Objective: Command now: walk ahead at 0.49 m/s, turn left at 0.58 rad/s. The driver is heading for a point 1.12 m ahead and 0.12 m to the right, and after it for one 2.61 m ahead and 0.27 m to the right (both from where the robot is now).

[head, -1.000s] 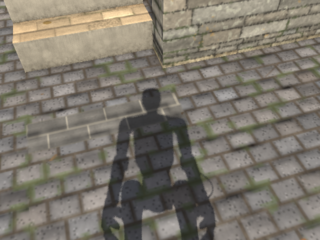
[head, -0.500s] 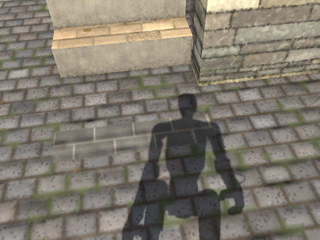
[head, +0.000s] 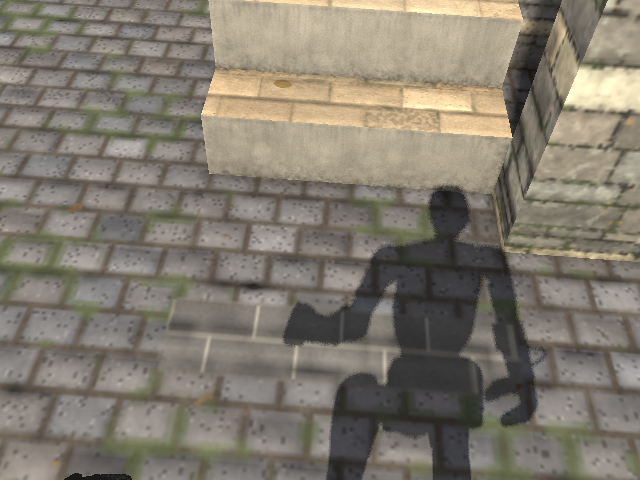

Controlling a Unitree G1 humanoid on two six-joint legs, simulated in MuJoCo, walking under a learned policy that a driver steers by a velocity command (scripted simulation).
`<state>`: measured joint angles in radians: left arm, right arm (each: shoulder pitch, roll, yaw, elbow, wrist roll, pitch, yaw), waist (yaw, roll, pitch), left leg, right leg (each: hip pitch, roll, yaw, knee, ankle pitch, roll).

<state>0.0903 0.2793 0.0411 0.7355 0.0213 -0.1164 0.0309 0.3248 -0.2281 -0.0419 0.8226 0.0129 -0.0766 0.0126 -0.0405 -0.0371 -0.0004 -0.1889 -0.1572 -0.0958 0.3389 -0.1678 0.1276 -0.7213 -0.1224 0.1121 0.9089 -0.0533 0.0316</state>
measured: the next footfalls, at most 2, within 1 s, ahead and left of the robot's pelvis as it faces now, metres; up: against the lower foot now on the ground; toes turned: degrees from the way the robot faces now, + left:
right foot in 0.22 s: +0.31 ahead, -0.14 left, +0.00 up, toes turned +9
left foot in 0.76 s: +0.55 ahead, +0.14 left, +0.00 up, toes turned +8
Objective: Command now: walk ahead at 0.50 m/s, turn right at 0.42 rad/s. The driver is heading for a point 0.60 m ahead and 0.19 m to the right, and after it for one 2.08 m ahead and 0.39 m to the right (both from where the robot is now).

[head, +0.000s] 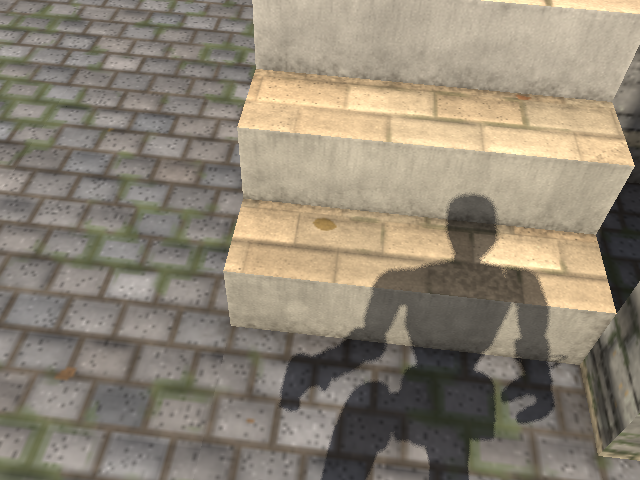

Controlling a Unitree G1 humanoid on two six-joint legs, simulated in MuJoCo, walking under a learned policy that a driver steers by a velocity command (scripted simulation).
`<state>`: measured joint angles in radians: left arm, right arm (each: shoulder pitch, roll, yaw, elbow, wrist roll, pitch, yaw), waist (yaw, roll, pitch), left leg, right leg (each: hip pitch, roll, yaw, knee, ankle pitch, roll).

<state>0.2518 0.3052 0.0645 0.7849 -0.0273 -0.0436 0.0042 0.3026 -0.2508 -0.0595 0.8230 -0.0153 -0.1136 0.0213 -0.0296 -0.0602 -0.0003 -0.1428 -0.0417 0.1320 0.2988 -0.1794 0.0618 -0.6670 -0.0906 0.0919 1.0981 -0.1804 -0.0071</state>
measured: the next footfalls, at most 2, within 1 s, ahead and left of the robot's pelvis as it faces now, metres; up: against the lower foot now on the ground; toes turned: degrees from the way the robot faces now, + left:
right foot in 0.30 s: +0.30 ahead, -0.14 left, +0.00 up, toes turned -14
left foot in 0.80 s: +0.59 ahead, -0.05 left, +0.00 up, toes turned -29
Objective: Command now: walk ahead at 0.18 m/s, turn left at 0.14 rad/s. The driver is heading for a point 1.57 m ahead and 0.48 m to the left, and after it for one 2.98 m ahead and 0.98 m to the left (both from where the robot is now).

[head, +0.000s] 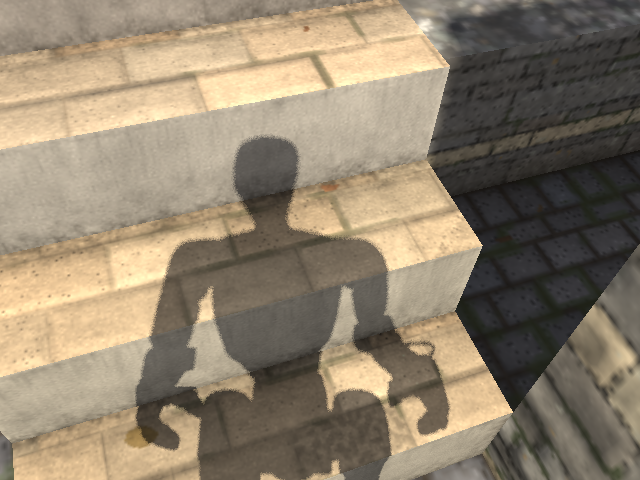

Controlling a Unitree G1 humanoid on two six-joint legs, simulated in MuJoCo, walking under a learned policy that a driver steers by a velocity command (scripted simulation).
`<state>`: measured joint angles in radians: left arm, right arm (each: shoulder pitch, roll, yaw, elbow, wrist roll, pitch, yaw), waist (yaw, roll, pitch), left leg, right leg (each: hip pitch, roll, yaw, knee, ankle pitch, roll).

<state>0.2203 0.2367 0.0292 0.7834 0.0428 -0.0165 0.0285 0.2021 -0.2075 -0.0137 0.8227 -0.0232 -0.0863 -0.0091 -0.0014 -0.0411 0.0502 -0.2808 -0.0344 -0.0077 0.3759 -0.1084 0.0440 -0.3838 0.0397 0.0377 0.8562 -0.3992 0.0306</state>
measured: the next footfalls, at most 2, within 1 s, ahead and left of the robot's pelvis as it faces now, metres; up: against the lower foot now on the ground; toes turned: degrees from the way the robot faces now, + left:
right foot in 0.14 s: +0.10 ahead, -0.11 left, +0.00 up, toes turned +6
left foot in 0.46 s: -0.05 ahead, +0.14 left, +0.00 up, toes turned +23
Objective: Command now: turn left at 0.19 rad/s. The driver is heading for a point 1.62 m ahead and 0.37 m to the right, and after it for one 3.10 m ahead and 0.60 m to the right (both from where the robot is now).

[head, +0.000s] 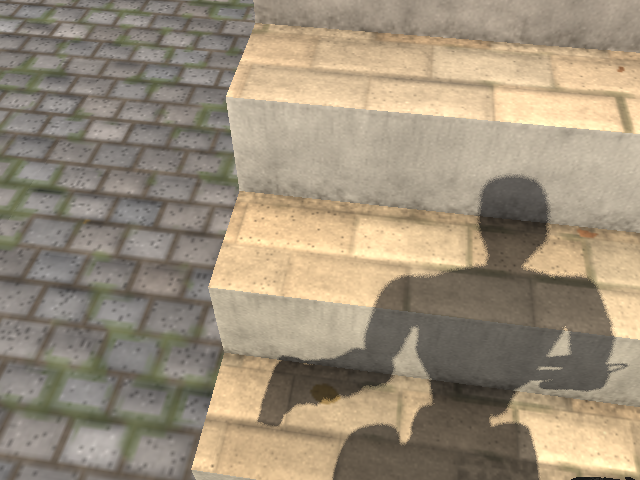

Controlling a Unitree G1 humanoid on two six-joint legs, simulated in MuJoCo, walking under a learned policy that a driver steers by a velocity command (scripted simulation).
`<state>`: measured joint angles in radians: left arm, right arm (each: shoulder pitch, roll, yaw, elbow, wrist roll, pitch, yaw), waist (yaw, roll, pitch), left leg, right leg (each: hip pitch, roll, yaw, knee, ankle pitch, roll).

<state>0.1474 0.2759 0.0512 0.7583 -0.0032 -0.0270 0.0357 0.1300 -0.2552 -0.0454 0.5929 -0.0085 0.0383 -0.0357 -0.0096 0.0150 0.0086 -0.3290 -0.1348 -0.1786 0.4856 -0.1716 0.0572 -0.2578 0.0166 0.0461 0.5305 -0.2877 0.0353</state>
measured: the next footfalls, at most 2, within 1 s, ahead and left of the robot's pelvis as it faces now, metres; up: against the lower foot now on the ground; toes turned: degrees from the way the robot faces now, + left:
right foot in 0.02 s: +0.02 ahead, -0.13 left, +0.00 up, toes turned +0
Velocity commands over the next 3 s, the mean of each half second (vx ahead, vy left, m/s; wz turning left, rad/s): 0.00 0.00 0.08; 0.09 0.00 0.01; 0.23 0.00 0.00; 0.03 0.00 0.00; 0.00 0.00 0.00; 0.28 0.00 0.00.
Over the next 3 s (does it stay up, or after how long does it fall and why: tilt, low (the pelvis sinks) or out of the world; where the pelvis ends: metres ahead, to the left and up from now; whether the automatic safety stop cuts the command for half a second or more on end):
stays up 0.07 0.01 0.01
